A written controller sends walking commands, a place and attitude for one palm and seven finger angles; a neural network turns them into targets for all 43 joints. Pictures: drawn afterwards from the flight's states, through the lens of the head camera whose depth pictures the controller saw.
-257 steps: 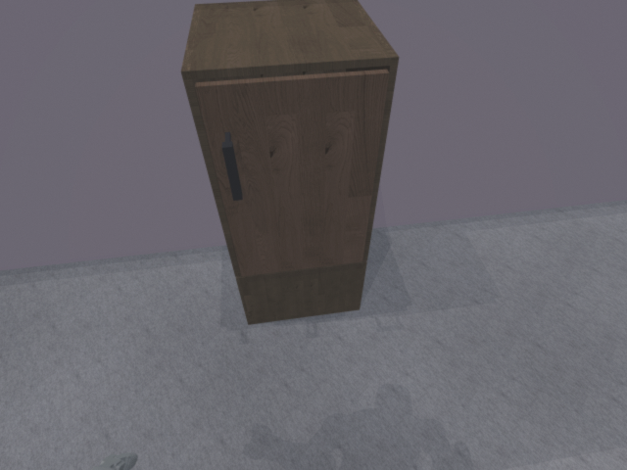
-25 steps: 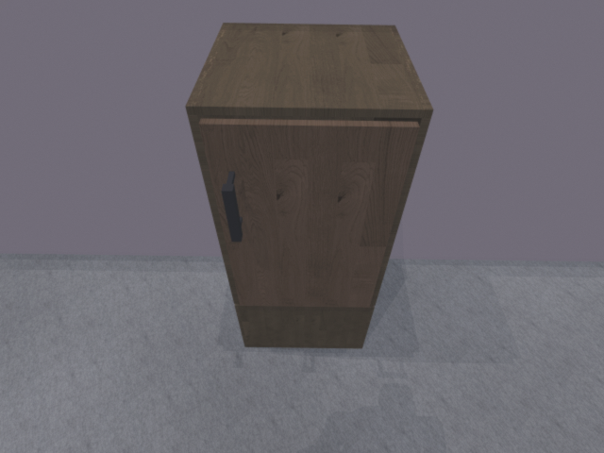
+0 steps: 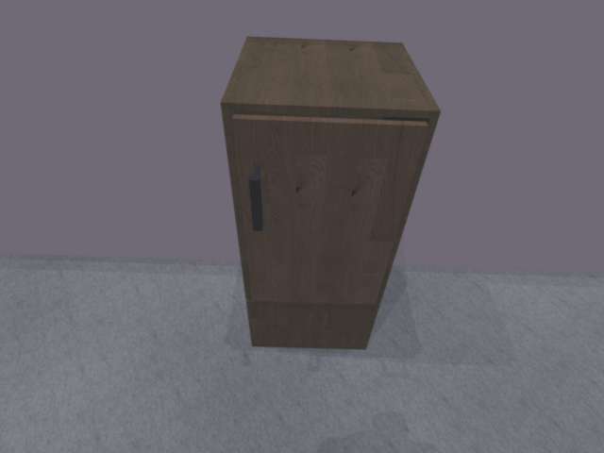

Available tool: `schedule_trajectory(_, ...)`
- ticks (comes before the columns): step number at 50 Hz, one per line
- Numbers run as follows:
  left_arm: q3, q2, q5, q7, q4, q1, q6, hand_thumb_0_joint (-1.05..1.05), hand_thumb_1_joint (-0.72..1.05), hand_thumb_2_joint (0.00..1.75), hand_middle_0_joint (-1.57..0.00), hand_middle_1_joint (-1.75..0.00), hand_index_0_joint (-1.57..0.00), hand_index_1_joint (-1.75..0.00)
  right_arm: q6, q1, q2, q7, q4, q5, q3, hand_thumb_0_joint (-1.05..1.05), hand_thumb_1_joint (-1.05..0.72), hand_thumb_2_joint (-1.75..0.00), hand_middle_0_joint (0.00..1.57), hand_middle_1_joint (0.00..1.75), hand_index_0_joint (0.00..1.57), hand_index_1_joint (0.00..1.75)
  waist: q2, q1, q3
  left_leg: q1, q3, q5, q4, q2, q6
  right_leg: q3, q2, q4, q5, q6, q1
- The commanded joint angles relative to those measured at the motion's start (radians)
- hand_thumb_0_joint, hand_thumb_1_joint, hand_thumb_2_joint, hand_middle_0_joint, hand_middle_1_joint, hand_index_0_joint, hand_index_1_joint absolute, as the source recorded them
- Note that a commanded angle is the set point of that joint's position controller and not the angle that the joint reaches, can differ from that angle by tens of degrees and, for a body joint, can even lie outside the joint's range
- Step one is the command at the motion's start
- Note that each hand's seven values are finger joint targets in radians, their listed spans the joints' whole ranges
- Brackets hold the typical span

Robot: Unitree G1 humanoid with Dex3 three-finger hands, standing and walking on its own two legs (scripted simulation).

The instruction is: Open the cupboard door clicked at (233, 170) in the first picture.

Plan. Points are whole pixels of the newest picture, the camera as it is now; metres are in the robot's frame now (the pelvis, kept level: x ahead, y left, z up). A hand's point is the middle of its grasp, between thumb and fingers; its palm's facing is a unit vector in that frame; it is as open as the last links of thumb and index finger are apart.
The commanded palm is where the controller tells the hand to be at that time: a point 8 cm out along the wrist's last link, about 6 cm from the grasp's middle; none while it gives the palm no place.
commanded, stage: look again from close up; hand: left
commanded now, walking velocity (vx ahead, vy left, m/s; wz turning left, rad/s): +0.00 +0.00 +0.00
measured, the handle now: (257, 198) +0.62 +0.14 -0.02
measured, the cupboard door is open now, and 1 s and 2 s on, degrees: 0 0 0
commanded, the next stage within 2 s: shuffle to correct the standing spot in 0.10 s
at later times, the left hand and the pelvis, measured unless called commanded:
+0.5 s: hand out of the picture -0.03 +0.15 -0.18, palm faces +0.02 -0.99 -0.16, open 7.4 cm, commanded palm none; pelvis +0.02 -0.02 +0.00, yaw -1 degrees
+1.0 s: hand out of the picture +0.15 +0.13 -0.17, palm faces -0.01 -0.98 -0.19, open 7.3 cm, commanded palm none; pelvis +0.11 -0.06 +0.00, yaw -1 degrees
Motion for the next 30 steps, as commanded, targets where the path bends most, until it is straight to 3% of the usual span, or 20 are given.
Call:
schedule_trajectory(1,0.023,0.112,-0.001,0.002,-0.048,0.021,-0.013,0.00,0.90,0.90,-0.20,-0.30,-0.20,-0.30,-0.020,-0.014,-0.167,-0.003,-0.055,0.000,-0.033,0.00,-0.90,-0.90,0.20,0.30,0.20,0.30,0.042,0.007,0.119,-0.240,-0.168,-0.181,-0.253,0.125,0.029,0.076,-0.049,-0.069,-0.073,-0.020,0.069)
schedule_trajectory(10,0.018,0.104,-0.002,0.006,-0.030,0.036,-0.018,0.00,0.90,0.90,-0.20,-0.30,-0.20,-0.30,-0.014,0.016,-0.147,0.001,-0.014,0.003,-0.030,0.00,-0.90,-0.90,0.20,0.30,0.20,0.30,-0.010,-0.003,0.113,-0.204,-0.144,-0.141,-0.235,0.113,0.023,0.098,-0.066,-0.110,-0.100,-0.015,0.044)
schedule_trajectory(12,0.005,0.048,-0.003,0.007,-0.007,0.074,-0.011,0.00,0.90,0.90,-0.20,-0.30,-0.20,-0.30,-0.005,0.051,-0.090,0.001,0.012,-0.001,-0.018,0.00,-0.90,-0.90,0.20,0.30,0.20,0.30,-0.018,-0.009,0.100,-0.187,-0.137,-0.206,-0.237,0.115,0.019,0.091,-0.057,-0.109,-0.177,-0.007,0.033)
schedule_trajectory(16,0.011,0.033,0.009,-0.001,-0.004,0.108,0.003,0.00,0.90,0.90,-0.20,-0.30,-0.20,-0.30,0.010,0.059,-0.115,-0.005,0.018,-0.007,-0.030,0.00,-0.90,-0.90,0.20,0.30,0.20,0.30,0.036,-0.008,0.157,-0.235,-0.182,-0.379,-0.286,0.161,0.044,0.048,-0.012,-0.038,-0.240,-0.006,-0.012)
schedule_trajectory(21,0.021,0.006,0.010,-0.014,-0.005,0.158,0.003,0.00,0.90,0.90,-0.20,-0.30,-0.20,-0.30,0.004,0.073,-0.107,-0.017,0.023,-0.005,-0.041,0.00,-0.90,-0.90,0.20,0.30,0.20,0.30,0.062,-0.003,0.173,-0.228,-0.175,-0.342,-0.246,0.178,0.062,0.054,-0.006,-0.017,-0.196,-0.026,-0.022)
schedule_trajectory(24,0.028,0.009,0.006,-0.015,0.002,0.196,-0.004,0.00,0.90,0.90,-0.20,-0.30,-0.20,-0.30,-0.002,0.084,-0.074,-0.021,0.024,-0.003,-0.037,0.00,-0.90,-0.90,0.20,0.30,0.20,0.30,0.027,0.002,0.169,-0.232,-0.122,-0.269,-0.153,0.141,0.052,0.127,-0.037,-0.065,-0.229,-0.054,-0.014)
schedule_trajectory(26,0.037,0.021,0.004,-0.010,0.014,0.230,-0.010,0.00,0.90,0.90,-0.20,-0.30,-0.20,-0.30,-0.009,0.102,-0.033,-0.022,0.030,-0.001,-0.030,0.00,-0.90,-0.90,0.20,0.30,0.20,0.30,-0.064,0.006,0.147,-0.269,-0.040,-0.217,-0.018,0.081,0.034,0.228,-0.090,-0.131,-0.290,-0.092,0.034)
schedule_trajectory(28,0.052,0.049,0.002,-0.001,0.032,0.277,-0.014,0.00,0.90,0.90,-0.20,-0.30,-0.20,-0.30,-0.010,0.110,0.008,-0.021,0.030,0.003,-0.025,0.00,-0.90,-0.90,0.20,0.30,0.20,0.30,-0.208,0.013,0.099,-0.306,0.056,-0.174,0.191,0.035,0.020,0.354,-0.182,-0.236,-0.363,-0.153,0.091)
schedule_trajectory(29,0.053,0.035,0.001,0.002,0.032,0.283,-0.015,0.00,0.90,0.90,-0.20,-0.30,-0.20,-0.30,-0.014,0.084,0.004,-0.021,0.024,0.002,-0.025,0.00,-0.90,-0.90,0.20,0.30,0.20,0.30,-0.197,0.019,0.102,-0.332,0.051,-0.201,0.277,0.048,0.020,0.383,-0.204,-0.252,-0.300,-0.188,0.093)
schedule_trajectory(30,0.053,0.027,0.004,0.004,0.030,0.276,-0.017,0.00,0.90,0.90,-0.20,-0.30,-0.20,-0.30,-0.019,0.066,0.006,-0.020,0.017,0.002,-0.025,0.00,-0.90,-0.90,0.20,0.30,0.20,0.30,-0.172,0.015,0.099,-0.356,0.046,-0.225,0.318,0.059,0.019,0.375,-0.215,-0.243,-0.201,-0.213,0.107)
